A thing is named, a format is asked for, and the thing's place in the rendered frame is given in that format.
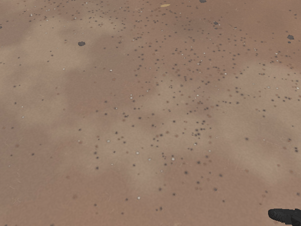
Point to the robot right hand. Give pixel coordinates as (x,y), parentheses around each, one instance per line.
(287,216)

